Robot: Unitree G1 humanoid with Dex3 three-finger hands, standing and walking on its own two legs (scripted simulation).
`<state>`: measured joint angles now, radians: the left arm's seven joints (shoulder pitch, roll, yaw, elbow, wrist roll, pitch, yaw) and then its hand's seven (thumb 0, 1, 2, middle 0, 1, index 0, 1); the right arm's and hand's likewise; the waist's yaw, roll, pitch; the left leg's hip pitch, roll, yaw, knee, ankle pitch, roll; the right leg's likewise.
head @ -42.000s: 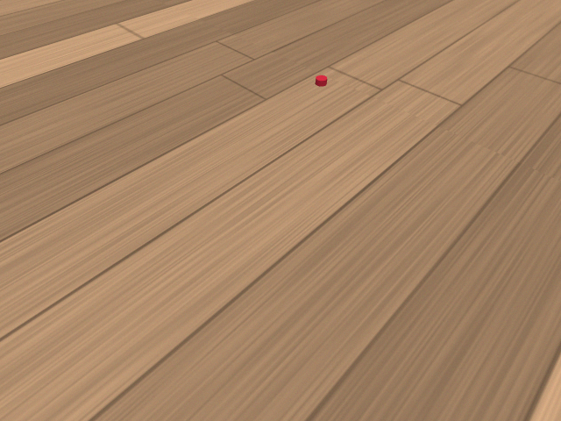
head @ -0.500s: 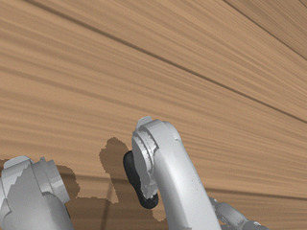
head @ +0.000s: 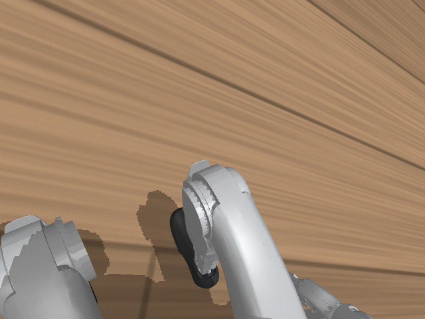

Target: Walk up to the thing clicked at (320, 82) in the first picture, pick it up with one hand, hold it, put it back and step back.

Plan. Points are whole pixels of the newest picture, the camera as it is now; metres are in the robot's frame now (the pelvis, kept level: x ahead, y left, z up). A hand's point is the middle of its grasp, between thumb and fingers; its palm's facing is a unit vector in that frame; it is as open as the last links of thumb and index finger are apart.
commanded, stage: withdraw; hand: left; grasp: from above
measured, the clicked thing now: out of the picture +0.43 +0.31 -0.28
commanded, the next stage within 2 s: home in 0.94 s
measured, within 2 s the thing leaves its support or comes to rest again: rests again in 0.38 s
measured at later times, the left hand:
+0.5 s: hand out of the picture +0.45 +0.34 -0.15, palm faces -0.30 -0.09 -0.95, open 14.1 cm
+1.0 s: hand out of the picture +0.41 +0.32 -0.15, palm faces -0.50 -0.12 -0.86, open 13.9 cm
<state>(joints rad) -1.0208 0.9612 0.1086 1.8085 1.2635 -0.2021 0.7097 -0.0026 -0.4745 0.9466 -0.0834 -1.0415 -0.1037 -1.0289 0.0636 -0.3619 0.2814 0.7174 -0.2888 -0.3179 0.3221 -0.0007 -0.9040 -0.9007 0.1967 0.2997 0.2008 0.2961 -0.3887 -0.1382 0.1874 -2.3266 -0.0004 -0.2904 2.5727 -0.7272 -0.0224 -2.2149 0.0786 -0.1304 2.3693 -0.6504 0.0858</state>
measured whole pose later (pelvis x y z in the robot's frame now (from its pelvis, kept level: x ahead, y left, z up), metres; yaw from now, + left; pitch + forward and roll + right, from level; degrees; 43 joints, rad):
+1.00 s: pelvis -0.01 -0.02 +0.03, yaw +7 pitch +32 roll -8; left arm -1.00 0.78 0.02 1.54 1.28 -0.28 0.38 0.00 -0.51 1.02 -0.08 -1.02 -0.09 -1.03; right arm 0.16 -0.33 0.12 0.69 -0.16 -0.05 0.13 0.00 -0.90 -0.90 0.20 0.30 0.20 0.30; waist -0.28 -0.04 -0.02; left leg -2.31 -0.01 -0.18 2.39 -0.65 -0.04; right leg -2.24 0.02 -0.05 2.30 -0.63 0.06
